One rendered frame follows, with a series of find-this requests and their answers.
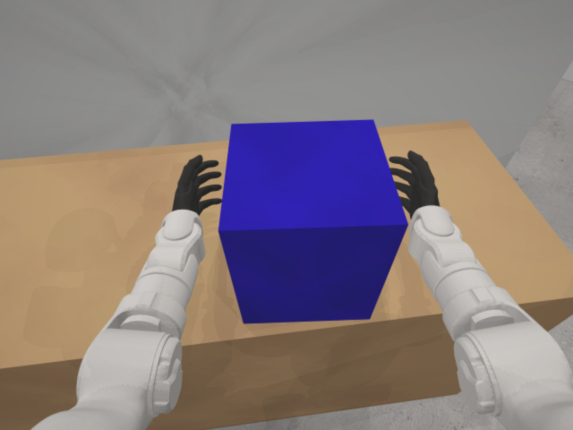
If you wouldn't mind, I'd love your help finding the robot left forearm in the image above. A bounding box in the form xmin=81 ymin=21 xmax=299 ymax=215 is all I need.
xmin=76 ymin=210 xmax=206 ymax=401

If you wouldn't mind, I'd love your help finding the left robot upper arm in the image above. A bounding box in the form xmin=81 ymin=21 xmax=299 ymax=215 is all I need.
xmin=30 ymin=329 xmax=183 ymax=430

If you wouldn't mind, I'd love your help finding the pedestal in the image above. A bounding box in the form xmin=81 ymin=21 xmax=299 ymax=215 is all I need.
xmin=0 ymin=120 xmax=573 ymax=430

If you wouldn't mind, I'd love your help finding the robot right forearm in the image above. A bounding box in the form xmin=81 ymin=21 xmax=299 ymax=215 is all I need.
xmin=408 ymin=205 xmax=573 ymax=385

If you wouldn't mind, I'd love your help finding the left robot hand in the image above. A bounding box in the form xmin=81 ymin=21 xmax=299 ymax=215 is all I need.
xmin=172 ymin=155 xmax=222 ymax=216

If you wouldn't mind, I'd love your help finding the right robot upper arm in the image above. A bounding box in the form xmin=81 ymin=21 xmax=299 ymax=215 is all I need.
xmin=454 ymin=321 xmax=573 ymax=430

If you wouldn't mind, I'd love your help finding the right robot hand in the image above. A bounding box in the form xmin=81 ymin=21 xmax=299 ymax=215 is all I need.
xmin=389 ymin=150 xmax=440 ymax=219

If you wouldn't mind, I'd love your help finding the carton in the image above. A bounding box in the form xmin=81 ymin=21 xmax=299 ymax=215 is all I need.
xmin=218 ymin=120 xmax=408 ymax=323

